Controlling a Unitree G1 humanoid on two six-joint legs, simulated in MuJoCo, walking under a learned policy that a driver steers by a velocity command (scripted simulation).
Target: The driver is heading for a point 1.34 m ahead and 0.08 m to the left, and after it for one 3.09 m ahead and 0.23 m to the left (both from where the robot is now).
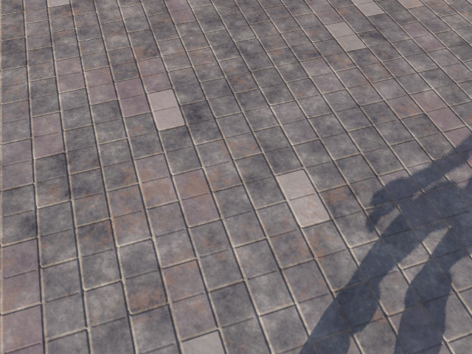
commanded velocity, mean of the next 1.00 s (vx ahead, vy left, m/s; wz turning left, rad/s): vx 0.50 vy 0.00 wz -0.17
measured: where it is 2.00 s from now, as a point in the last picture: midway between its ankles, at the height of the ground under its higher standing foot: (276, 226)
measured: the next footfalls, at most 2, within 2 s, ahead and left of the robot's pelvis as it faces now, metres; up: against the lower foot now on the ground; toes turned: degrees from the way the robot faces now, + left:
right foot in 0.38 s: +0.34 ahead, -0.19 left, +0.00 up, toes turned -14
left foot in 0.94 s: +0.71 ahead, -0.04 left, +0.00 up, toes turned -6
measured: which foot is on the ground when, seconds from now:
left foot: down 0.00-0.38, up 0.40-0.92, down 0.94-1.00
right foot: up 0.00-0.36, down 0.38-0.96, up 0.98-1.00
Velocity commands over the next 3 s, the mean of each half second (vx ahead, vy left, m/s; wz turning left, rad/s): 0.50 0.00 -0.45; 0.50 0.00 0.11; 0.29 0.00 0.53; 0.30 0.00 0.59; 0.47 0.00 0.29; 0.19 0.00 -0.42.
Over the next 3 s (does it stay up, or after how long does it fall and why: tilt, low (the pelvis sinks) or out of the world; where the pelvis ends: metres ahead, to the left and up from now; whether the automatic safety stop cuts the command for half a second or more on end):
stays up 1.22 0.18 0.00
